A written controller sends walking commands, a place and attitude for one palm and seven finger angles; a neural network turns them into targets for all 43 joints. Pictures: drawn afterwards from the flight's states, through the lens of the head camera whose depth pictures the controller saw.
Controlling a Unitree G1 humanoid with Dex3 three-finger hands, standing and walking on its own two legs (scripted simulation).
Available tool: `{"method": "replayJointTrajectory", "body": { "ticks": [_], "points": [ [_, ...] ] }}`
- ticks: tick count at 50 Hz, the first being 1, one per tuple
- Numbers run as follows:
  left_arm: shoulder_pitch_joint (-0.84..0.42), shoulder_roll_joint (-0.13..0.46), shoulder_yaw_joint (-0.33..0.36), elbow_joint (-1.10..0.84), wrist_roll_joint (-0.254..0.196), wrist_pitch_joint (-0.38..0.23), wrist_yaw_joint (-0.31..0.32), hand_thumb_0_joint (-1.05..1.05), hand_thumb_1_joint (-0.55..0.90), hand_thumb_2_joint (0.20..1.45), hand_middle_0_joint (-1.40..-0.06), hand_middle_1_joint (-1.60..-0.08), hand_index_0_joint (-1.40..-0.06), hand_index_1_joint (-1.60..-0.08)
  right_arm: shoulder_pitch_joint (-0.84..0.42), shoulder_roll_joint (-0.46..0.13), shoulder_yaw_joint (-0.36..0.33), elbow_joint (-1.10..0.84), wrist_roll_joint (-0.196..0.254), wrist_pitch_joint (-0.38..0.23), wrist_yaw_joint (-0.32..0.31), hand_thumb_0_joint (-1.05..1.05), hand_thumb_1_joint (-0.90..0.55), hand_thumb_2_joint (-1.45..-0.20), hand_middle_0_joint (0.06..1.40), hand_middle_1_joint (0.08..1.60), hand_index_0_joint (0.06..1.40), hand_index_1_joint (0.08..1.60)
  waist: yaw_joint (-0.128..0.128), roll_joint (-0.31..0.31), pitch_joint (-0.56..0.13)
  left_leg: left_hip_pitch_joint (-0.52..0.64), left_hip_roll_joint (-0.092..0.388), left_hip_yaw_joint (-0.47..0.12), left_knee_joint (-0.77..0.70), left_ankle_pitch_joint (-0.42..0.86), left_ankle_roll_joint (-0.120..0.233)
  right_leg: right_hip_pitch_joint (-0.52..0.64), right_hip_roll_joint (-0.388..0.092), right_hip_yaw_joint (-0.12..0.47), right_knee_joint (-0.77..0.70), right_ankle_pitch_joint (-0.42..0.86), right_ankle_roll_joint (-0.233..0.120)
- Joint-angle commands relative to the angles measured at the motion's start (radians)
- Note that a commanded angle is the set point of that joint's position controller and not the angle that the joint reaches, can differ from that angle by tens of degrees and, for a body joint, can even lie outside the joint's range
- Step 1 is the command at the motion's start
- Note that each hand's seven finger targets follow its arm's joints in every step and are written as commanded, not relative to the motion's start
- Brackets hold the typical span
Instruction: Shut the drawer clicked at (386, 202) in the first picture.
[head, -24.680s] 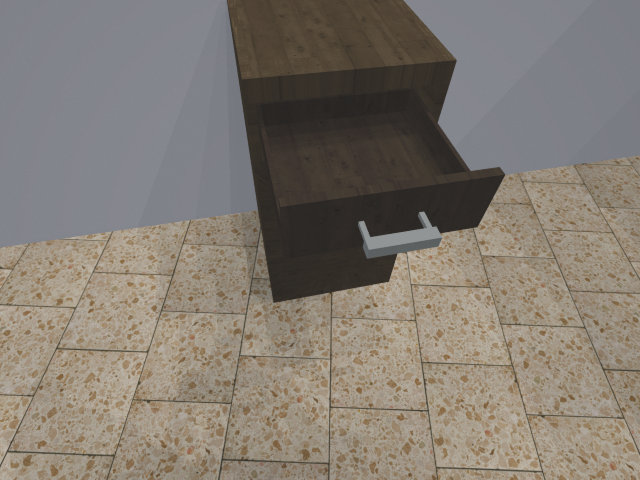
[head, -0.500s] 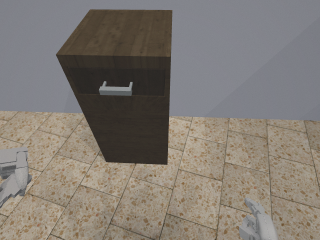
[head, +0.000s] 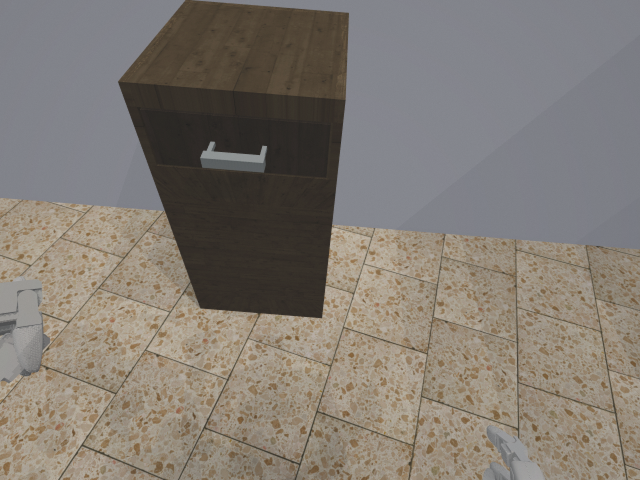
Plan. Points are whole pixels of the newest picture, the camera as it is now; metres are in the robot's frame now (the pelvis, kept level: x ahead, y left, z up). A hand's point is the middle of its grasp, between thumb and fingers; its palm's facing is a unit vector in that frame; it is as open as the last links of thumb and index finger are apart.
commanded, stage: step back with the hand held close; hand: left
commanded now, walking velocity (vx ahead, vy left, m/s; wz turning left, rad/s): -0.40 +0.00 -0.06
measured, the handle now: (235, 154) +0.73 +0.20 -0.04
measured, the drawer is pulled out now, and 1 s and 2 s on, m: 0.00 0.00 0.00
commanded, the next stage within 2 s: stop stepping back and stand still in 0.50 s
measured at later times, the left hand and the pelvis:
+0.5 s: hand out of the picture +0.08 +0.22 +0.16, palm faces +0.35 -0.81 -0.46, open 3.2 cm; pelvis -0.12 -0.02 +0.00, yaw +2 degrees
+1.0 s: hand out of the picture -0.07 +0.22 +0.16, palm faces +0.39 -0.81 -0.44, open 3.2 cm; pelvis -0.25 -0.03 +0.00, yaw +2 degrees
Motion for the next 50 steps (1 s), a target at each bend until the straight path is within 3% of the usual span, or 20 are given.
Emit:
{"method": "replayJointTrajectory", "body": {
  "ticks": [1,4,6,9,12,14,16,21,24,26,29,32,34,35,36,37,42,44,46,50],
  "points": [
    [0.041,0.104,0.065,-0.190,-0.033,-0.077,-0.005,0.000,0.900,0.900,-1.400,-1.600,-1.400,-1.600,-0.148,-0.150,-0.052,-0.132,-0.010,-0.087,0.007,0.000,-0.900,-0.900,0.200,0.300,0.200,0.300,0.024,0.111,-0.073,0.034,0.211,-0.188,-0.211,0.336,0.036,0.141,-0.022,0.014,-0.091,0.212,-0.003],
    [0.024,0.132,0.062,-0.233,-0.047,-0.081,-0.009,0.000,0.900,0.900,-1.400,-1.600,-1.400,-1.600,-0.142,-0.143,-0.050,-0.109,-0.008,-0.077,0.022,0.000,-0.900,-0.900,0.200,0.300,0.200,0.300,0.025,0.138,-0.271,0.368,0.211,-0.112,-0.114,0.794,0.009,0.059,-0.040,0.027,-0.086,0.297,0.002],
    [0.074,0.143,0.079,-0.244,-0.061,-0.065,-0.009,0.000,0.900,0.900,-1.400,-1.600,-1.400,-1.600,-0.153,-0.141,-0.054,-0.119,-0.006,-0.073,0.028,0.000,-0.900,-0.900,0.200,0.300,0.200,0.300,0.037,0.132,-0.328,0.403,0.229,-0.114,-0.110,0.774,0.022,0.066,-0.034,0.030,-0.078,0.205,0.007],
    [0.123,0.174,0.121,-0.269,-0.075,-0.047,-0.008,0.000,0.900,0.900,-1.400,-1.600,-1.400,-1.600,-0.188,-0.133,-0.055,-0.152,0.012,-0.047,0.032,0.000,-0.900,-0.900,0.200,0.300,0.200,0.300,0.036,0.034,-0.294,0.271,0.196,-0.073,-0.082,0.530,0.013,0.114,-0.075,0.061,-0.146,0.374,0.009],
    [0.108,0.193,0.147,-0.195,-0.078,-0.032,0.001,0.000,0.900,0.900,-1.400,-1.600,-1.400,-1.600,-0.203,-0.096,-0.058,-0.165,0.032,-0.009,0.022,0.000,-0.900,-0.900,0.200,0.300,0.200,0.300,0.023,-0.196,-0.170,0.061,0.018,0.011,0.196,-0.088,-0.061,0.046,-0.319,0.287,-0.319,0.684,-0.088],
    [0.086,0.176,0.129,-0.154,-0.075,-0.012,0.010,0.000,0.900,0.900,-1.400,-1.600,-1.400,-1.600,-0.218,-0.089,-0.062,-0.143,0.035,-0.005,0.016,0.000,-0.900,-0.900,0.200,0.300,0.200,0.300,0.035,-0.181,-0.107,-0.029,0.003,-0.058,0.482,-0.251,-0.063,-0.046,-0.395,0.290,-0.367,0.583,-0.150],
    [0.039,0.152,0.107,-0.111,-0.064,-0.001,0.005,0.000,0.900,0.900,-1.400,-1.600,-1.400,-1.600,-0.233,-0.067,-0.041,-0.150,0.013,0.007,0.010,0.000,-0.900,-0.900,0.200,0.300,0.200,0.300,0.018,-0.126,-0.056,-0.050,0.046,-0.043,0.389,-0.214,-0.074,-0.022,-0.335,0.229,-0.313,0.639,-0.170],
    [-0.033,0.103,0.001,-0.139,-0.046,0.005,0.009,0.000,0.900,0.900,-1.400,-1.600,-1.400,-1.600,-0.213,-0.099,-0.032,-0.132,0.017,0.019,-0.022,0.000,-0.900,-0.900,0.200,0.300,0.200,0.300,-0.003,-0.030,-0.071,0.115,0.039,0.039,-0.150,0.005,-0.059,0.083,-0.189,0.091,-0.199,0.655,-0.051],
    [-0.033,0.158,0.042,-0.222,-0.032,-0.019,0.011,0.000,0.900,0.900,-1.400,-1.600,-1.400,-1.600,-0.155,-0.137,-0.066,-0.148,0.026,-0.001,-0.014,0.000,-0.900,-0.900,0.200,0.300,0.200,0.300,0.016,0.124,-0.190,0.190,0.248,-0.122,-0.211,0.373,0.031,0.074,-0.058,0.039,-0.049,0.245,0.047],
    [0.024,0.205,0.116,-0.253,-0.040,-0.027,0.011,0.000,0.900,0.900,-1.400,-1.600,-1.400,-1.600,-0.157,-0.125,-0.077,-0.154,0.018,-0.037,-0.003,0.000,-0.900,-0.900,0.200,0.300,0.200,0.300,0.028,0.188,-0.235,0.148,0.270,-0.131,-0.200,0.349,0.064,0.065,-0.037,0.032,0.027,0.137,0.037],
    [-0.046,0.171,0.104,-0.327,-0.022,-0.035,0.003,0.000,0.900,0.900,-1.400,-1.600,-1.400,-1.600,-0.181,-0.132,-0.059,-0.160,-0.005,-0.069,0.007,0.000,-0.900,-0.900,0.200,0.300,0.200,0.300,0.027,0.244,-0.096,-0.144,0.358,-0.168,-0.298,0.189,0.122,0.161,-0.017,0.031,0.241,-0.054,0.026],
    [0.018,0.118,0.088,-0.212,-0.033,-0.029,0.003,0.000,0.900,0.900,-1.400,-1.600,-1.400,-1.600,-0.146,-0.132,-0.060,-0.141,0.014,-0.089,0.016,0.000,-0.900,-0.900,0.200,0.300,0.200,0.300,0.029,0.103,-0.019,-0.123,0.274,-0.092,-0.173,-0.053,0.050,0.164,-0.050,0.047,-0.048,-0.021,0.013],
    [0.030,0.145,0.092,-0.128,-0.040,-0.016,0.004,0.000,0.900,0.900,-1.400,-1.600,-1.400,-1.600,-0.148,-0.112,-0.059,-0.144,0.025,-0.075,0.021,0.000,-0.900,-0.900,0.200,0.300,0.200,0.300,0.010,-0.183,0.025,-0.032,0.058,0.029,0.120,-0.237,-0.061,-0.063,-0.235,0.356,-0.395,-0.084,-0.088],
    [-0.019,0.155,0.092,-0.104,-0.048,-0.009,0.008,0.000,0.900,0.900,-1.400,-1.600,-1.400,-1.600,-0.154,-0.110,-0.050,-0.121,0.020,-0.069,0.020,0.000,-0.900,-0.900,0.200,0.300,0.200,0.300,0.016,-0.234,0.054,0.004,0.030,0.027,0.284,-0.188,-0.073,-0.157,-0.333,0.429,-0.483,-0.092,-0.140],
    [-0.028,0.141,0.084,-0.087,-0.049,-0.013,0.015,0.000,0.900,0.900,-1.400,-1.600,-1.400,-1.600,-0.159,-0.116,-0.045,-0.119,0.013,-0.065,0.023,0.000,-0.900,-0.900,0.200,0.300,0.200,0.300,0.014,-0.151,0.022,-0.032,0.043,0.009,0.355,-0.184,-0.069,-0.066,-0.369,0.406,-0.425,0.244,-0.161],
    [-0.064,0.122,0.049,-0.077,-0.043,-0.007,0.014,0.000,0.900,0.900,-1.400,-1.600,-1.400,-1.600,-0.153,-0.098,-0.039,-0.106,0.029,-0.066,0.022,0.000,-0.900,-0.900,0.200,0.300,0.200,0.300,0.013,-0.172,-0.084,-0.034,0.042,-0.012,0.371,-0.169,-0.063,0.039,-0.336,0.366,-0.368,0.287,-0.138],
    [-0.019,0.098,0.024,-0.095,-0.043,0.015,0.020,0.000,0.900,0.900,-1.400,-1.600,-1.400,-1.600,-0.170,-0.099,-0.021,-0.121,0.020,-0.071,-0.008,0.000,-0.900,-0.900,0.200,0.300,0.200,0.300,0.005,-0.100,-0.013,0.228,0.054,0.036,-0.034,-0.119,-0.030,-0.128,-0.219,0.179,-0.388,-0.228,-0.079],
    [-0.013,0.104,0.021,-0.153,-0.032,-0.001,0.027,0.000,0.900,0.900,-1.400,-1.600,-1.400,-1.600,-0.142,-0.122,-0.023,-0.118,0.011,-0.090,-0.011,0.000,-0.900,-0.900,0.200,0.300,0.200,0.300,0.010,0.020,-0.005,0.244,0.109,-0.033,-0.230,-0.210,0.007,-0.089,-0.154,0.154,-0.297,-0.235,-0.048],
    [-0.029,0.109,0.014,-0.237,-0.025,-0.008,0.033,0.000,0.900,0.900,-1.400,-1.600,-1.400,-1.600,-0.132,-0.145,-0.029,-0.138,0.012,-0.100,-0.016,0.000,-0.900,-0.900,0.200,0.300,0.200,0.300,0.005,0.180,-0.015,0.190,0.265,-0.274,-0.353,-0.398,0.076,-0.058,-0.050,0.037,-0.046,-0.105,-0.006],
    [-0.053,0.120,0.050,-0.198,0.002,0.010,0.040,0.000,0.900,0.900,-1.400,-1.600,-1.400,-1.600,-0.141,-0.123,-0.020,-0.116,0.009,-0.112,-0.013,0.000,-0.900,-0.900,0.200,0.300,0.200,0.300,0.007,0.209,0.071,-0.037,0.288,-0.253,-0.431,-0.569,0.085,0.040,-0.026,-0.060,0.102,-0.105,-0.005]
  ]
}}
